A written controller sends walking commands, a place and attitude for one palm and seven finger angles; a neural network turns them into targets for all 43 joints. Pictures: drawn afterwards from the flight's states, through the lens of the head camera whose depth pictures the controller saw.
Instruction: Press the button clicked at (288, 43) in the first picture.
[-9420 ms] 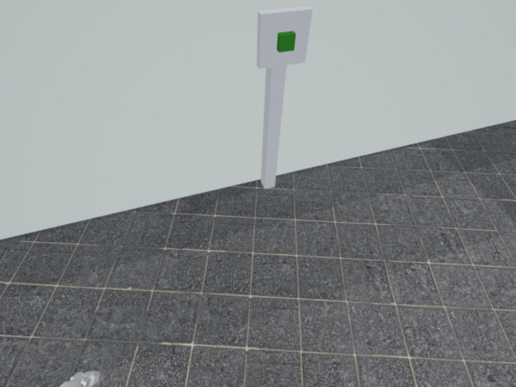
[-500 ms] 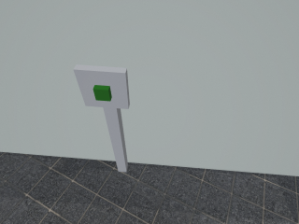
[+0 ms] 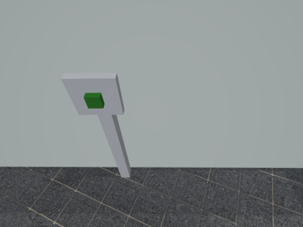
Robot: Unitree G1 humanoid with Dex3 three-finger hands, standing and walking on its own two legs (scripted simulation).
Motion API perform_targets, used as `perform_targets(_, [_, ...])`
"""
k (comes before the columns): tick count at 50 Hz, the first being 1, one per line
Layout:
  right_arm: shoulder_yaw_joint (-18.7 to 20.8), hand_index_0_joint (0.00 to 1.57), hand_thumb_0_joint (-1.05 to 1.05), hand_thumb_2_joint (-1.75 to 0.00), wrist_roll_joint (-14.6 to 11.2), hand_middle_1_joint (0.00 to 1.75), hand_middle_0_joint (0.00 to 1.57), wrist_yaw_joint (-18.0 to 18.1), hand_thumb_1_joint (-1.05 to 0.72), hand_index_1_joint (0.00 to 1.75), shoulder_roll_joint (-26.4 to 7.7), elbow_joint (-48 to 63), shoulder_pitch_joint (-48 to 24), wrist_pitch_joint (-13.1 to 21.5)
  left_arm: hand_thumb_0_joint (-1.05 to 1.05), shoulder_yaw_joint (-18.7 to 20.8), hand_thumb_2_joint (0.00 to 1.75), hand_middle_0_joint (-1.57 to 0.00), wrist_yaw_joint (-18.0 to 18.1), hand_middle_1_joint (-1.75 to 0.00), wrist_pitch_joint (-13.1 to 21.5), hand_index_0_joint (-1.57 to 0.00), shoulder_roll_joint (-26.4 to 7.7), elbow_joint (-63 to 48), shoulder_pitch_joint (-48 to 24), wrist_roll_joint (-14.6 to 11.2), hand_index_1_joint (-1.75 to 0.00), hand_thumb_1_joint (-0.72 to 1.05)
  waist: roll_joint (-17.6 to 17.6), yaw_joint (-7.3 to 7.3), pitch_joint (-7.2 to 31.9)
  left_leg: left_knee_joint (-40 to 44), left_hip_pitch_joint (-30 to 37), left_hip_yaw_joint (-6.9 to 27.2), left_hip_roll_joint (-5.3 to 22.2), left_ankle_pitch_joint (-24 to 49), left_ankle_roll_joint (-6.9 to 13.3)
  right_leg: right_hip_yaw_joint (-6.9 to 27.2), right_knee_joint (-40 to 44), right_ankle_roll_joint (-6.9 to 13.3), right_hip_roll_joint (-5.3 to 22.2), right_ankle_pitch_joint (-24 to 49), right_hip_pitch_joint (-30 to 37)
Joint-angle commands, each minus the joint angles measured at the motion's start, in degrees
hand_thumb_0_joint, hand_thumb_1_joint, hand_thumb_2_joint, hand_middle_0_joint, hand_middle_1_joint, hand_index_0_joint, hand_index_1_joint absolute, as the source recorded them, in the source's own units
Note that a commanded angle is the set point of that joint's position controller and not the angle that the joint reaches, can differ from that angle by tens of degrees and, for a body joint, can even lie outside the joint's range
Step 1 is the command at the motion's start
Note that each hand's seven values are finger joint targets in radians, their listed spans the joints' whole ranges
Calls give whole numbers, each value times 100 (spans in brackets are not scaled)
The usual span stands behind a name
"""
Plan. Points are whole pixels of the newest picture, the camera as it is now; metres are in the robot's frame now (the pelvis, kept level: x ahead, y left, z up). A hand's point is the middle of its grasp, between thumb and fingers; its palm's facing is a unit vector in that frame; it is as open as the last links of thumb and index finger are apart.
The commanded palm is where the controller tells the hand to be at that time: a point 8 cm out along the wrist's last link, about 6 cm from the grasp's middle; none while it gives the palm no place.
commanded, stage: look again from close up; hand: left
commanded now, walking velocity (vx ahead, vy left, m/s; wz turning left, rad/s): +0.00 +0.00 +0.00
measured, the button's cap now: (94, 100) +0.52 +0.23 +0.02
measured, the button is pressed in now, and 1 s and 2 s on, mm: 0 0 0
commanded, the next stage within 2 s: raise the hand and make a fist in 0.22 s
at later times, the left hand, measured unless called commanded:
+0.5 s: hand (87, 208) +0.18 +0.18 -0.03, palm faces +0.24 -0.96 -0.11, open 7.0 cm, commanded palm +0.11 +0.23 -0.06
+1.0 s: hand (82, 223) +0.15 +0.19 -0.04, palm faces -0.02 -1.00 -0.03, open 3.7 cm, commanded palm +0.11 +0.25 -0.03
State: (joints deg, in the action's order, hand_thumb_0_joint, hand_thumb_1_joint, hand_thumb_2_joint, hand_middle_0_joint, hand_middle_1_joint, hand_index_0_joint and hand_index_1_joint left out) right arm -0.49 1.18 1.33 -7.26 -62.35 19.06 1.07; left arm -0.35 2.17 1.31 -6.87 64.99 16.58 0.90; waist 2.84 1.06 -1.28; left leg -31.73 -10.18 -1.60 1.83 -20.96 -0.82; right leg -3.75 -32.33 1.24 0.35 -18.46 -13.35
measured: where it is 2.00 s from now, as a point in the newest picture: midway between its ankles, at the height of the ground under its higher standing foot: outside the picture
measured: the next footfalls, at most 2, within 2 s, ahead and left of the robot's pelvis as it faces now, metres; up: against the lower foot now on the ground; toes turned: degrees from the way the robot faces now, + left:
none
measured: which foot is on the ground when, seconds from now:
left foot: down 0.00-1.00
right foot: down 0.00-1.00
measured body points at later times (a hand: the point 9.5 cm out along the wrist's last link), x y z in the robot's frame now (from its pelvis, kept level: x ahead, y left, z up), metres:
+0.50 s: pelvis -0.01 +0.00 -0.01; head +0.01 -0.02 +0.44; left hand +0.16 +0.23 -0.02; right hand +0.09 -0.27 -0.13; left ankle -0.04 +0.13 -0.73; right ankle -0.01 -0.10 -0.73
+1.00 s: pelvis -0.07 +0.01 -0.09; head -0.01 +0.02 +0.36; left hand +0.14 +0.24 -0.03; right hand +0.13 -0.19 -0.16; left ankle -0.04 +0.13 -0.73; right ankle -0.01 -0.10 -0.73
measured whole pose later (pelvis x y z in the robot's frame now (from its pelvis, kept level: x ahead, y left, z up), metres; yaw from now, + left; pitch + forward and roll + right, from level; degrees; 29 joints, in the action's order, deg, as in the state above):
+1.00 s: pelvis -0.07 +0.01 -0.09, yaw +2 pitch +13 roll -3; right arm -3.3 -0.9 1.9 -9.5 -29.6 12.5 11.5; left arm 6.8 -15.7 20.7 -12.8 -2.9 21.6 -13.1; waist 0.9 -0.7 6.3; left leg -68.8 -50.6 2.8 1.8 -31.1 -0.5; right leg -7.2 -64.7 1.5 1.8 -27.0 -50.4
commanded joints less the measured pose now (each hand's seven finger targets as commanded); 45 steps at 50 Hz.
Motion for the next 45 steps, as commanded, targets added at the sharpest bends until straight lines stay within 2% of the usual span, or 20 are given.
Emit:
perform_targets(1, [47, 20, 0, -90, -28, 30, 20, 58, -90, 30, -441, 94, 319, 71, 0, 101, 90, -20, 16, -30, 105, -20, -633, -193, 246, -38, -30, 90, -281, -76, -341, 732, -386, 300, 368, 1401, 222, 537, 564, 197, 561, 1550, 212])
perform_targets(15, [52, 20, 0, -90, -24, 30, 20, 73, -90, 30, -555, -79, 163, 46, 0, 154, 90, -20, 17, -30, 68, -20, -795, -300, 140, -34, -30, 90, -283, -103, -169, 856, -53, 218, 380, 1746, 183, 527, 611, 192, 598, 2117, 480])
perform_targets(16, [190, 20, 0, -90, -96, 30, 20, 33, -90, 30, -865, 309, -546, 69, 0, 238, 90, -20, 243, -30, 168, -20, -1056, -21, 869, 3, -30, 90, -1755, -476, -258, -735, -791, -92, 376, 1754, 35, 974, 732, -171, 964, 5665, 709])
perform_targets(17, [311, 20, 0, -90, -354, 30, 20, 259, -90, 30, -1777, 2273, -554, 1112, 0, 883, 90, -23, 138, -33, 1530, -23, -2258, -8977, -3783, -1061, -33, 90, 149, 247, 2653, 298, 541, -34, -178, 2480, 303, 855, 131, 135, 621, 4812, 1147])
perform_targets(18, [239, 20, 0, -90, -165, 30, 20, 445, -90, 30, -1230, 1902, -665, 1581, 0, 779, 90, -25, 375, -36, 1197, -25, -1783, -7316, -716, -536, -36, 90, 1524, -203, 2683, 695, 1091, -6, -19, 3654, 316, 512, -81, 202, 212, 3140, 949])
perform_targets(19, [272, 20, 0, -90, -299, 30, 20, 422, -90, 30, -1010, 1882, -859, 1719, 0, 153, 90, -28, 548, -39, 446, -28, -418, -6459, 738, -842, -39, 90, 1371, -120, 1580, 701, 594, 231, 135, 3994, 55, 17, -55, 88, 149, 1630, 160])
perform_targets(20, [328, 20, 0, -90, -342, 30, 20, 352, -90, 30, -1154, 1817, -708, 1763, 0, -66, 90, -31, 446, -42, 475, -31, 17, -6299, 418, -924, -42, 90, 285, 119, 588, 349, 182, 257, 121, 3647, 97, -129, 101, -10, 142, 1517, -463])
perform_targets(21, [493, 20, 0, -90, -273, 30, 20, 322, -90, 30, -1320, 2128, -787, 1837, 0, 355, 90, -34, 335, -45, 749, -34, -421, -6545, 40, -947, -45, 90, -311, 205, 198, -66, -326, 253, -29, 2910, 161, -157, 51, -44, 127, 1937, -832])
perform_targets(22, [582, 20, 0, -90, -151, 30, 20, 297, -90, 30, -1415, 2259, -701, 1843, 0, 825, 90, -36, 166, -48, 1086, -36, -744, -6339, 390, -920, -48, 90, -905, 138, 624, -339, -706, 170, -127, 2441, 174, -205, -138, -88, 131, 1989, -910])
perform_targets(23, [622, 20, 0, -90, -101, 30, 20, 251, -90, 30, -1325, 2464, -773, 1836, 0, 799, 90, -39, -93, -51, 1417, -39, -398, -5822, 1272, -989, -51, 90, -1531, -58, 717, -572, -1232, 153, -173, 2045, 153, -213, -418, -135, 104, 1918, -1037])
perform_targets(24, [654, 20, 0, -90, -127, 30, 20, 159, -90, 30, -1282, 2685, -916, 1844, 0, 881, 90, -42, -395, -54, 1775, -42, -280, -5406, 1964, -1042, -54, 90, -1410, -290, 744, -758, -1711, 109, -249, 1805, 89, -149, -697, -105, 111, 1852, -1058])
perform_targets(26, [669, 20, 0, -90, -124, 30, 20, -24, -90, 30, -1256, 3022, -1146, 1841, 0, 820, 90, -47, -1087, -60, 2739, -47, -77, -5461, 2044, -1252, -60, 90, -1446, -413, 901, -1335, -2567, 2, -313, 1316, -2, -72, -1372, -76, 88, 1499, -1507])
perform_targets(28, [700, 20, 0, -90, -123, 30, 20, -172, -90, 30, -1299, 3370, -1268, 1852, 0, 901, 90, -53, -1807, -66, 3640, -53, -312, -5647, 1801, -1397, -66, 90, -1030, -400, 1149, -1924, -3141, -58, -387, 821, -25, 181, -1819, -19, 143, 1010, -1925])
perform_targets(29, [754, 20, 0, -90, -168, 30, 20, -218, -90, 30, -1318, 3499, -1214, 1798, 0, 1241, 90, -56, -2031, -69, 3801, -56, -616, -5495, 1847, -1449, -69, 90, -821, -474, 1285, -2169, -3335, -90, -404, 728, -13, 403, -1934, 33, 198, 833, -1966])
perform_targets(32, [678, 20, 0, -90, -301, 30, 20, -122, -90, 30, -1383, 4254, -1456, 1594, 0, 1316, 90, -64, -2210, -78, 3394, -64, -905, -6330, 1086, -1714, -78, 90, -704, -444, 1646, -2478, -3912, -256, -505, -151, 120, 974, -1645, -45, 303, -825, -2076])
perform_targets(34, [621, 20, 0, -90, -327, 30, 20, -28, -90, 30, -1361, 4493, -1384, 1507, 0, 1293, 90, -69, -1996, -84, 3159, -69, -1033, -7174, 427, -1745, -84, 90, -536, -304, 1715, -2581, -3936, -120, -420, -430, 182, 996, -1630, -39, 225, -1536, -2419])
perform_targets(38, [489, 20, 0, -90, -233, 30, 20, 63, -90, 30, -1260, 4476, -892, 1407, 0, 994, 90, -81, -1508, -96, 3190, -81, -956, -8538, 39, -1453, -96, 90, 305, -21, 2085, -2654, -3354, 120, -239, 12, 248, 536, -2036, 30, 56, -618, -2717])
perform_targets(39, [436, 20, 0, -90, -203, 30, 20, 96, -90, 30, -1290, 4430, -841, 1400, 0, 860, 90, -83, -1487, -99, 3200, -83, -963, -8711, -250, -1420, -99, 90, 25, 161, 2009, -2737, -3409, 209, -182, 19, 276, 468, -2112, 13, 5, -552, -2866])
perform_targets(42, [356, 20, 0, -90, -210, 30, 20, 139, -90, 30, -1304, 4264, -843, 1443, 0, 726, 90, -92, -1606, -108, 3027, -92, -922, -8326, 4, -1359, -108, 90, 281, 185, 1776, -2725, -3520, 311, -165, -133, 241, 331, -2119, 23, -19, -672, -3070])
perform_targets(45, [293, 20, 0, -90, -273, 30, 20, 186, -90, 30, -1336, 4247, -900, 1451, 0, 811, 90, -100, -1803, -117, 2559, -100, -1025, -7845, 164, -1420, -117, 90, -42, 132, 1695, -2547, -3704, 396, -179, -462, 230, 285, -1964, -9, -39, -1148, -2968])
